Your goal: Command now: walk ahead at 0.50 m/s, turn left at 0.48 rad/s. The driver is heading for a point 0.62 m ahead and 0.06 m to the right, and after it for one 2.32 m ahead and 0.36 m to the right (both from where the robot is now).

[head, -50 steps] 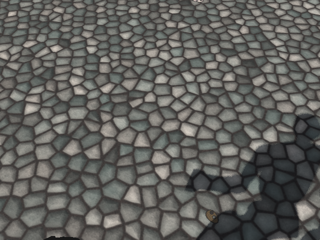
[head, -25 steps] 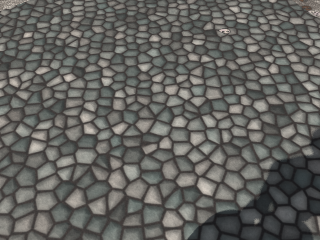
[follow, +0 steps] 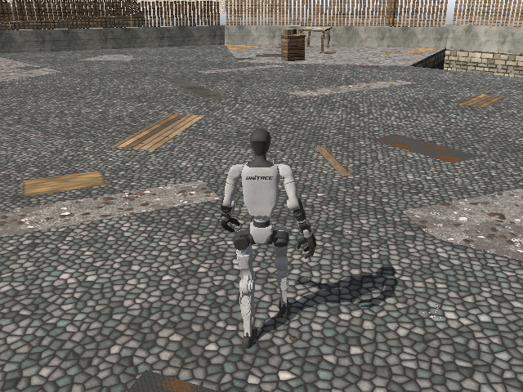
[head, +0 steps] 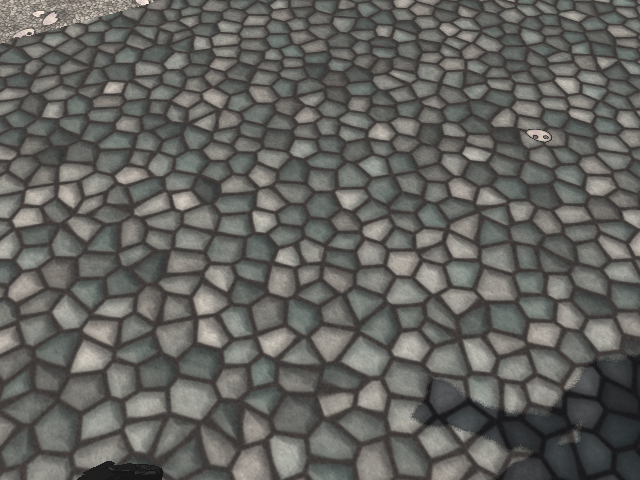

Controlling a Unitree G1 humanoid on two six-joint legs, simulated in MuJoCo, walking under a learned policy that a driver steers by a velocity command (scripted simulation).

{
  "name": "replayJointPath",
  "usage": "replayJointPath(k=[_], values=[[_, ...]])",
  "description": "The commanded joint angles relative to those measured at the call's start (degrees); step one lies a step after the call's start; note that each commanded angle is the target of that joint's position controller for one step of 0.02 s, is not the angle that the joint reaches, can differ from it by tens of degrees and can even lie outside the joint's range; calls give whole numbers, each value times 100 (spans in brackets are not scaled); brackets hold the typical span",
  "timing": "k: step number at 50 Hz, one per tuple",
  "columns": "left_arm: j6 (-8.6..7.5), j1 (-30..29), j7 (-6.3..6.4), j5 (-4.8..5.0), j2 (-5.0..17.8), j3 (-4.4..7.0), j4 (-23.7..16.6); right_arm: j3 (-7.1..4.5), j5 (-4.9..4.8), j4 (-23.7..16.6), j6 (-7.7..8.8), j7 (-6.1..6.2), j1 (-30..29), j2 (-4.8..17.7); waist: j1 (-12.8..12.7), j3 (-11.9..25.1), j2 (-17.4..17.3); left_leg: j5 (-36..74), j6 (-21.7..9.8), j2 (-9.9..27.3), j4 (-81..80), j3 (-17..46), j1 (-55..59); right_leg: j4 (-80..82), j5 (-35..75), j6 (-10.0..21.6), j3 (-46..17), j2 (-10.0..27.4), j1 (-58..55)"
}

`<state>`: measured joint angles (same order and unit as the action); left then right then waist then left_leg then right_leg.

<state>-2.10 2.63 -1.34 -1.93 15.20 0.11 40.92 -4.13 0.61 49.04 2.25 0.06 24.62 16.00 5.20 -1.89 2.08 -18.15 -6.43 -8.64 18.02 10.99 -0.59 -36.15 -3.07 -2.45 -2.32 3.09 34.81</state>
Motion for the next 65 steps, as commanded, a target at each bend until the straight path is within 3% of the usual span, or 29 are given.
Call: replayJointPath(k=[1,3,4,5,6,7,8,10,14,20,24,26,28,29,30,31,32,33,35,41,45,51,52,53,54,55,57,59,65], values=[[-176,-120,29,29,631,154,-435,-232,41,-312,69,83,-45,1008,-295,109,-701,3506,-366,1572,268,1040,-116,565,-244,226,107,-274,-852],[-273,1121,132,-9,868,279,-51,-195,3,-283,135,32,-172,971,-889,669,-411,4243,-125,1206,1664,695,-376,1048,-328,515,191,-376,-2555],[-325,1960,222,-119,1194,361,18,-89,-42,-381,187,-17,-97,649,-1203,1404,77,3051,3,898,3086,347,-988,1195,-1262,810,-875,660,-3784],[-250,2197,243,-176,1782,527,85,-2,-199,-461,180,-31,722,189,-847,2013,1502,-669,249,-90,4758,-352,-2700,1712,-1711,1610,-3594,2090,-5125],[-172,1908,186,-25,1374,497,110,-22,24,-289,128,22,647,621,-728,1551,859,-1061,184,275,5314,-300,-3365,2015,-2380,1688,-4280,2082,-4648],[-168,1484,152,28,903,398,25,-42,76,-301,107,-10,145,687,-695,747,156,-529,197,507,5354,-267,-3409,2096,-2322,1593,-3375,1810,-3865],[-189,1268,122,12,649,334,57,-9,89,-381,114,-51,-234,610,-671,386,-117,-212,217,664,5104,-317,-3341,2190,-1674,1470,-2618,1512,-3351],[-250,1304,134,32,515,281,239,14,154,-442,39,-138,-416,511,-524,139,241,-58,275,860,4664,-421,-3092,2374,-569,1205,-1584,999,-2853],[-413,1670,71,124,615,321,534,74,193,-473,-52,-200,-611,392,-448,188,366,139,416,909,4257,-606,-3262,2553,517,1386,-1003,946,-2909],[-359,2061,49,153,629,331,860,294,145,-899,3,-288,-2081,97,-725,-117,325,1299,587,1197,2361,-1269,-3212,2849,839,1291,-236,656,-2798],[-319,2373,58,130,770,367,1074,303,103,-1006,34,-238,-2472,207,-813,-153,319,1323,428,1083,1678,-1423,-2823,2605,1260,1211,-238,888,-3132],[-276,2393,85,120,810,374,1158,272,122,-1017,71,-189,-2416,276,-713,-174,273,1018,308,984,1421,-1412,-2506,2258,1743,1169,-381,993,-3281],[-237,2299,104,153,829,368,1203,170,198,-652,169,-99,-1347,431,-193,315,0,1009,129,759,775,-1438,-1044,948,2604,1004,-182,709,-3122],[-254,2230,99,182,665,311,1091,51,302,-406,237,-20,-386,771,186,959,-369,718,-89,1419,668,-741,345,-331,1730,878,16,397,-2334],[-263,2632,84,330,-7,148,844,-110,398,-382,223,46,200,1408,179,1784,-1540,108,-629,3191,326,1533,2038,-2331,-1302,607,538,-403,-491],[-185,2598,156,189,542,305,961,-118,178,-351,135,34,120,1261,149,1747,-1238,-234,-802,3464,-215,2468,1537,-3115,-2671,680,108,-530,42],[-140,2266,148,138,653,373,942,-7,111,-410,117,20,-431,863,-100,866,-781,-499,-651,3155,-349,1649,783,-3250,-2254,747,-135,-193,197],[-132,2074,99,149,496,350,934,75,85,-449,155,-4,-832,527,-248,375,-704,-181,-511,2877,-600,965,115,-3043,-1842,734,-115,5,103],[-2,2084,28,57,348,366,1013,156,62,-379,242,15,-1045,230,-511,-17,-801,551,-161,2415,-913,-45,-604,-2742,-1477,657,-66,183,-261],[175,1502,-75,14,87,378,757,97,7,-127,408,88,-777,324,-728,-112,-611,4179,-252,2314,-646,-1542,-595,-2346,-670,386,231,136,73],[171,764,-156,38,-113,260,457,90,-3,-35,316,137,-751,365,-560,-104,-816,4445,-148,2066,-349,-2262,-728,-718,213,424,685,-56,-538],[130,1170,-126,-88,266,384,387,-59,-38,44,109,245,-691,679,-710,358,-789,5324,13,2338,1454,-2297,-21,250,-618,913,901,-519,-1420],[55,1667,-72,-121,350,442,530,-74,-53,13,47,235,-752,702,-955,650,-500,4798,172,2179,2479,-2392,-146,816,-160,1045,887,-665,-2022],[-30,2048,20,-143,843,578,559,-70,-35,-74,24,210,-512,675,-1108,1060,207,2882,471,1854,3990,-2437,-1028,1016,2019,1312,-85,86,-3074],[37,1868,83,-24,1567,766,454,60,-66,-313,-39,157,99,57,-582,1655,1294,-2175,775,704,5975,-2201,-2905,571,5342,2487,-2306,1834,-4534],[148,2089,94,276,1459,785,354,39,90,-294,-136,150,-221,346,-977,2233,388,-2002,787,784,6268,-1059,-3133,1049,4109,2764,-2727,1873,-4422],[298,1233,169,227,843,613,245,31,49,-412,-167,159,-902,351,-723,733,-103,-1116,783,1153,5699,-930,-3397,1695,1833,2318,-1989,1352,-2940],[338,907,202,214,538,529,206,3,167,-429,-272,177,-890,401,-473,376,60,-633,817,1231,5006,-927,-2974,1943,1235,1881,-1523,810,-2162],[301,983,132,107,856,634,172,19,114,-523,-481,186,-1041,265,-520,641,216,-342,899,1037,4072,-863,-2803,2105,-165,1599,-1663,445,-1984]])
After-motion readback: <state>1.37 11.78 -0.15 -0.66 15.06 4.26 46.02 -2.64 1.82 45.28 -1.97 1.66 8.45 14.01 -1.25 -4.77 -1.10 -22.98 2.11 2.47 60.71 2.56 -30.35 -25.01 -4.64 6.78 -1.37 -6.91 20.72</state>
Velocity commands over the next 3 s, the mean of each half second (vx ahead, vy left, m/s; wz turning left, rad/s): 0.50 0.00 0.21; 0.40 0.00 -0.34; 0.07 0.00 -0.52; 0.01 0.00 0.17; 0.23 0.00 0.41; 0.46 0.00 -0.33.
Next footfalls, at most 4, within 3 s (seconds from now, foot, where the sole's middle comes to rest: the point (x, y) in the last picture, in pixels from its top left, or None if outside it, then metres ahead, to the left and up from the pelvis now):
0.08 right None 0.22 -0.12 -0.77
0.58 left None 0.45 0.11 -0.77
1.06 right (333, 387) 0.65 -0.08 -0.77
1.58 left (247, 395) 0.65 0.11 -0.77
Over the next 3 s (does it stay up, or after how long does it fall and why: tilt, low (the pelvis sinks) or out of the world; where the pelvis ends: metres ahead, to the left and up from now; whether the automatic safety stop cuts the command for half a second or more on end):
stays up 0.85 0.05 -0.01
